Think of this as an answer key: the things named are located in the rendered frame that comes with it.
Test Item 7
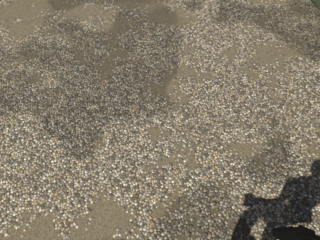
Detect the robot right hand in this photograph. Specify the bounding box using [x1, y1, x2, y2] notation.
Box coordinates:
[271, 225, 320, 240]

